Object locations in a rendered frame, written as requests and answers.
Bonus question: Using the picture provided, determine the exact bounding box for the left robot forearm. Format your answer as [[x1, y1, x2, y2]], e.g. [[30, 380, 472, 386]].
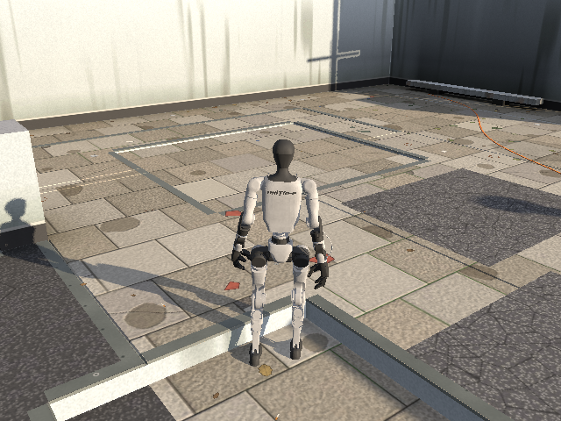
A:
[[233, 212, 251, 252]]

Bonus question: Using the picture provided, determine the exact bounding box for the humanoid robot head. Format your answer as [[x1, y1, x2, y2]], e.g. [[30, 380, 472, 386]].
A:
[[267, 139, 298, 182]]

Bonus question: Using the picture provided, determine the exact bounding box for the right robot forearm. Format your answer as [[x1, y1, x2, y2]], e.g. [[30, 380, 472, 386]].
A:
[[310, 216, 327, 263]]

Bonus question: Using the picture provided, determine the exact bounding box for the right robot foot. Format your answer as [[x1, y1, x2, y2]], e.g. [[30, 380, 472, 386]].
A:
[[290, 339, 302, 360]]

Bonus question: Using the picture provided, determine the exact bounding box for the robot left upper arm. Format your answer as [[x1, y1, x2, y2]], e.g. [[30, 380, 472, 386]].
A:
[[241, 176, 265, 225]]

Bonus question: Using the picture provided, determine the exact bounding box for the robot right hand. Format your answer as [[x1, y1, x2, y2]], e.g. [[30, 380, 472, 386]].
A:
[[308, 261, 329, 289]]

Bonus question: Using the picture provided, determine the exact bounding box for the robot left hand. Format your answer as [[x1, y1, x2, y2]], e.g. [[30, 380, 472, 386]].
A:
[[231, 248, 251, 270]]

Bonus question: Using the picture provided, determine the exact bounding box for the robot right upper arm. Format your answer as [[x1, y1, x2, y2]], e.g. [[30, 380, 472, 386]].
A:
[[301, 178, 319, 229]]

